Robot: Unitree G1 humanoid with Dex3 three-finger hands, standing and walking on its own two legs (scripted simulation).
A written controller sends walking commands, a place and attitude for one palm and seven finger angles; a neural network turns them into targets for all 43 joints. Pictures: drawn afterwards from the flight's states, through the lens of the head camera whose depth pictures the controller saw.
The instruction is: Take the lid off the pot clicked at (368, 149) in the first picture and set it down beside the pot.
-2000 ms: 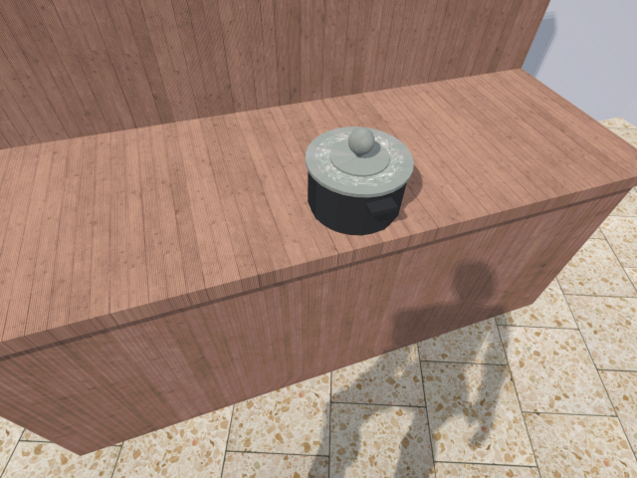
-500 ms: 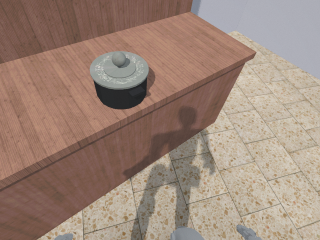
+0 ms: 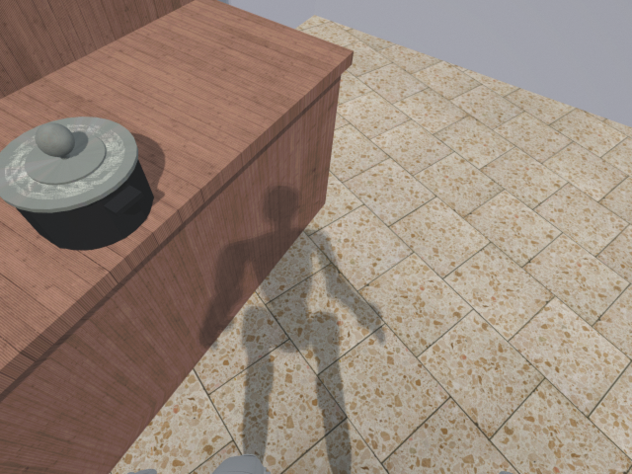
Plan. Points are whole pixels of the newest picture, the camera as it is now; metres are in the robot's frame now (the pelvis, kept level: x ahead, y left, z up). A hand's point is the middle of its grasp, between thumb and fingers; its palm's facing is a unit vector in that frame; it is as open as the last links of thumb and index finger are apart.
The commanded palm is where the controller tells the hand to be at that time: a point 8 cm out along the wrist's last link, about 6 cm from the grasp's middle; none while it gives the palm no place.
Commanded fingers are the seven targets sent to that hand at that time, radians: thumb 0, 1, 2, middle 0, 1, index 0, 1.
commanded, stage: walk to a spot facing it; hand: left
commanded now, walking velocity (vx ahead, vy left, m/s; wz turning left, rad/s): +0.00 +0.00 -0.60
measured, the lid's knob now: (55, 140) +0.53 +0.43 +0.06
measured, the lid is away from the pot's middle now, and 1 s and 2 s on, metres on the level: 0.00 0.00 0.00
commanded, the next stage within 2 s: turn to face it in 1.66 s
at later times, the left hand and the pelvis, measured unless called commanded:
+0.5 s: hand (213, 471) +0.14 +0.14 -0.14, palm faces -0.26 -0.92 -0.29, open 7.4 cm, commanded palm none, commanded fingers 0.00 0.90 0.90 -0.20 -0.30 -0.20 -0.30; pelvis -0.02 -0.04 +0.00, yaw -17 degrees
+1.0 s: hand (225, 416) +0.21 +0.14 -0.17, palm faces -0.47 -0.86 -0.18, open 7.4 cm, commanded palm none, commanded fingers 0.00 0.90 0.90 -0.20 -0.30 -0.20 -0.30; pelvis +0.08 -0.03 +0.00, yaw -34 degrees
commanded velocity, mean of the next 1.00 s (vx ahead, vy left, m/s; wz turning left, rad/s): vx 0.15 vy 0.00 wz -0.60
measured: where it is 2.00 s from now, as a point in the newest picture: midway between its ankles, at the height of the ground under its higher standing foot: (415, 411)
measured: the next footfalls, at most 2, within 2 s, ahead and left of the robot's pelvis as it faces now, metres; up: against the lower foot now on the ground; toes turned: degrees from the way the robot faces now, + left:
left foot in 0.02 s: +0.07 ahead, +0.12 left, +0.00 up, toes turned +1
right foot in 0.40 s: -0.01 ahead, -0.13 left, +0.00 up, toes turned -16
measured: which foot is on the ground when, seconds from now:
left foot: up 0.00-0.00, down 0.02-0.40, up 0.42-0.86, down 0.88-1.00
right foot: down 0.00-0.02, up 0.04-0.38, down 0.40-0.88, up 0.90-1.00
